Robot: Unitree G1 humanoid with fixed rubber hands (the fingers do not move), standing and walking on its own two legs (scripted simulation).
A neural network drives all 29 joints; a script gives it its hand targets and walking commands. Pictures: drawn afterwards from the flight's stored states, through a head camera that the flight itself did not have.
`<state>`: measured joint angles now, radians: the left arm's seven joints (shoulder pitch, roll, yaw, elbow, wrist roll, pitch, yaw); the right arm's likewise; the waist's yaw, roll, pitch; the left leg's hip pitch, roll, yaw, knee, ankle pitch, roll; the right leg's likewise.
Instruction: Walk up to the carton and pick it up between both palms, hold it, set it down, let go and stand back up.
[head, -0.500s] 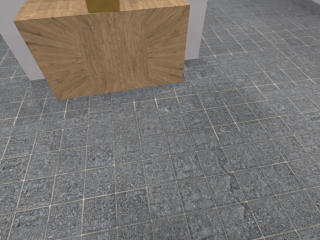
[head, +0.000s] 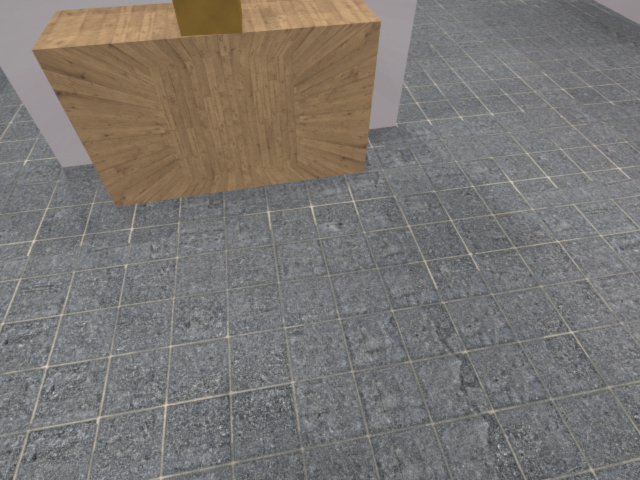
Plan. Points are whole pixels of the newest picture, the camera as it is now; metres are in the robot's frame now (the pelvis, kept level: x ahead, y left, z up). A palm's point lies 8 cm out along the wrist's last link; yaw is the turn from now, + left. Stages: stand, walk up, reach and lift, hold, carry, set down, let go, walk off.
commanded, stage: stand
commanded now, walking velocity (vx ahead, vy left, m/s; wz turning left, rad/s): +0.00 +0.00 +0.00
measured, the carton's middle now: out of the picture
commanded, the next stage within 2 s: walk up in 0.06 s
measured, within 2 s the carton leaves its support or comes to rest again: neither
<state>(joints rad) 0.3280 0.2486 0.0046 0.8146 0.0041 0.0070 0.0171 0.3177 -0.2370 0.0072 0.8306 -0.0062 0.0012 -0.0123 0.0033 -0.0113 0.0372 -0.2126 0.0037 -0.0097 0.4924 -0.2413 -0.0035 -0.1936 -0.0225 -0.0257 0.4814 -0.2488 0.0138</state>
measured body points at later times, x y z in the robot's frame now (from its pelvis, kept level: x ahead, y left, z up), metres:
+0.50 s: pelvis +0.04 +0.04 +0.01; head +0.04 +0.05 +0.46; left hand +0.00 +0.31 -0.13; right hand +0.11 -0.23 -0.11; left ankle +0.09 +0.19 -0.69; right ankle +0.01 -0.13 -0.73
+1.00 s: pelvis +0.26 +0.16 +0.00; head +0.28 +0.18 +0.45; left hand +0.37 +0.41 -0.13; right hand +0.20 -0.08 -0.12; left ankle +0.13 +0.23 -0.74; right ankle +0.45 +0.04 -0.69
